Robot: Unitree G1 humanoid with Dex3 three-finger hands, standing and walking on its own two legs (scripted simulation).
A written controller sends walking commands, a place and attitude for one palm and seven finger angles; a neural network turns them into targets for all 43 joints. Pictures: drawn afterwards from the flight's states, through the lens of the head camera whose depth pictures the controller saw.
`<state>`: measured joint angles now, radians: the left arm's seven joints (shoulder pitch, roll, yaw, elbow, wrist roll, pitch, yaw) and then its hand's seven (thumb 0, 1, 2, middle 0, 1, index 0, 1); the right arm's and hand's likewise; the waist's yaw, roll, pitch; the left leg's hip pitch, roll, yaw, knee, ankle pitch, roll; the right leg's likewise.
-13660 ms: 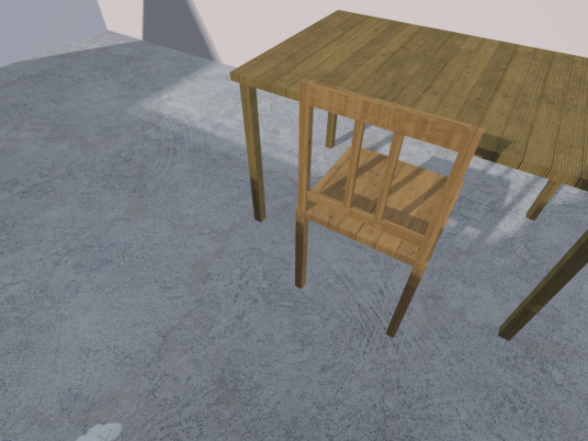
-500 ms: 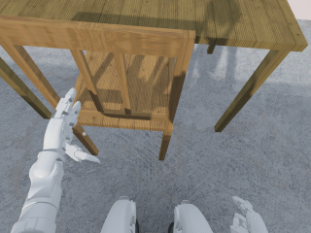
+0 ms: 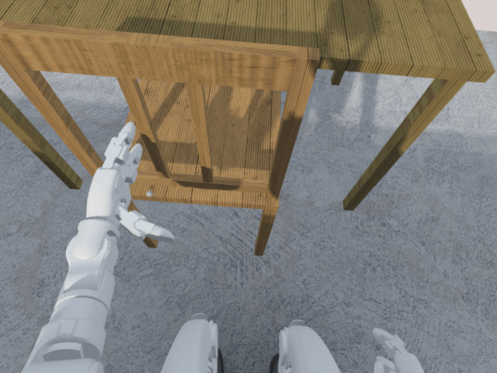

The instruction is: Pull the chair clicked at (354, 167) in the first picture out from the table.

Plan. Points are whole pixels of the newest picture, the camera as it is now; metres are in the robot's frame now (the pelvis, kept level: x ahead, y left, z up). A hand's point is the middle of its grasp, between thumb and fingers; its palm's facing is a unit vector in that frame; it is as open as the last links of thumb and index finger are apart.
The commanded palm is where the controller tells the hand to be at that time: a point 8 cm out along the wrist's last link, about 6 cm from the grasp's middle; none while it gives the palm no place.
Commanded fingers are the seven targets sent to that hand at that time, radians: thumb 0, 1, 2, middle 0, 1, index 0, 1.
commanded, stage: push the fingers through the gap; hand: left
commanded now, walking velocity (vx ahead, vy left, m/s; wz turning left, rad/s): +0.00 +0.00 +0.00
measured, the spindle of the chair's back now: (149, 136) +0.50 +0.18 +0.01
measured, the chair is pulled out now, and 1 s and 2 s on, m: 0.00 0.00 0.00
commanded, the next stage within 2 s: hook a spindle and tug to test in 1.22 s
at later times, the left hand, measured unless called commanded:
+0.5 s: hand (157, 163) +0.44 +0.16 +0.02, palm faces -0.07 -1.00 -0.05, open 16.9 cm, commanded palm +0.43 +0.21 +0.02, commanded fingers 0.00 -0.50 0.30 -0.06 -0.08 -0.06 -0.08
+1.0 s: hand (160, 150) +0.47 +0.16 +0.02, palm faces -0.07 -1.00 -0.06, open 16.9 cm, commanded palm +0.45 +0.20 +0.02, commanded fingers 0.00 -0.50 0.30 -0.06 -0.08 -0.06 -0.08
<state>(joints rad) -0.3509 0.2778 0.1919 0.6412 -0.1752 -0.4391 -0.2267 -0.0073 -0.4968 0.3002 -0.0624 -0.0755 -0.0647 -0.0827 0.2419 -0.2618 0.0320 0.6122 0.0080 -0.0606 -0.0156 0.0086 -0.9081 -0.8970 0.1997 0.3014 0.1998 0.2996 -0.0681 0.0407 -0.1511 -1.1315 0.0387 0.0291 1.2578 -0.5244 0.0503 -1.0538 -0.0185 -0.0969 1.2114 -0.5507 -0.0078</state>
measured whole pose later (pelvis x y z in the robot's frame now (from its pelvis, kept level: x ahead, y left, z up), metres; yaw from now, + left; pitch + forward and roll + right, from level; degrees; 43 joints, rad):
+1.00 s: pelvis +0.00 +0.00 -0.01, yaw -1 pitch +26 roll -4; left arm -0.69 0.38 0.30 0.95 -0.11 -0.49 -0.23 -0.01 -0.50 0.30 -0.06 -0.08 -0.06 -0.08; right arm 0.30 -0.26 0.03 0.63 -0.02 0.02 0.02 0.01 -0.91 -0.90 0.20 0.30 0.20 0.30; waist -0.13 0.05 -0.14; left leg -1.23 0.06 0.03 1.30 -0.53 0.05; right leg -1.15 0.00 -0.10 1.25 -0.55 -0.01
